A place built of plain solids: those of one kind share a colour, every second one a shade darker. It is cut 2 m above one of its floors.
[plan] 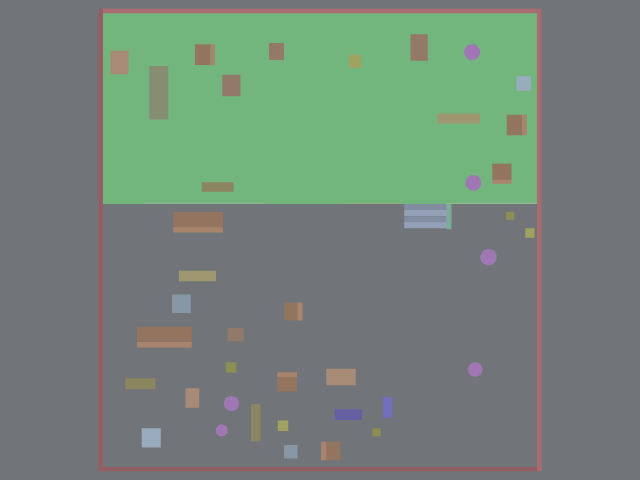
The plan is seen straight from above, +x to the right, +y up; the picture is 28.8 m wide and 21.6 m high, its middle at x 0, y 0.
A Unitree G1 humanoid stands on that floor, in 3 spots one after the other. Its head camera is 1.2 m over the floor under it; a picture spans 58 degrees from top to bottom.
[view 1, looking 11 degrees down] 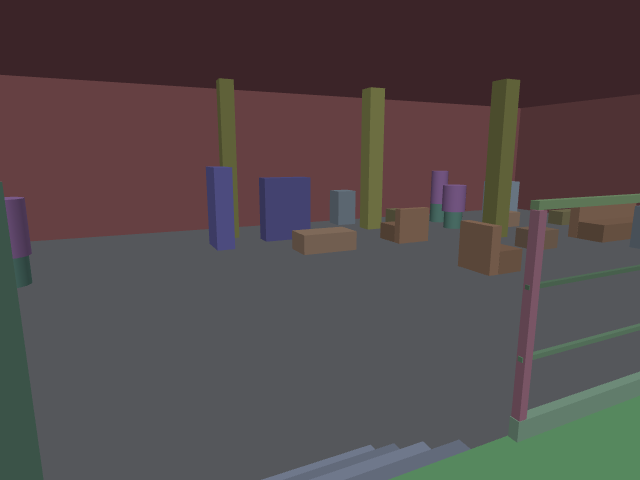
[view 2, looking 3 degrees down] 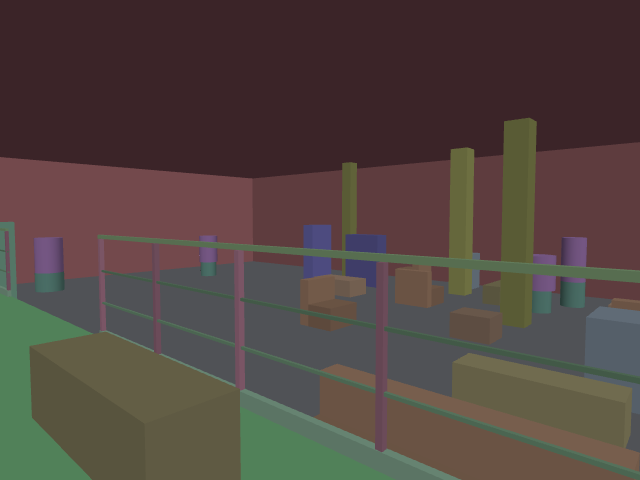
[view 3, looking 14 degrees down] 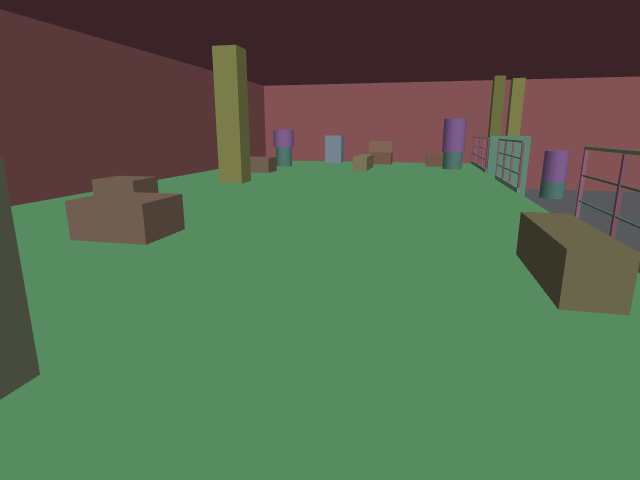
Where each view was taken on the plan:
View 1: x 5.24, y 2.81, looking -115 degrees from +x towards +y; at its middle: table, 9.67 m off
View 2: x -6.86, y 3.33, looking -48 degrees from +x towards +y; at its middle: case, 14.50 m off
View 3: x -8.43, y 3.59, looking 13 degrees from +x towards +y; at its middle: floor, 4.96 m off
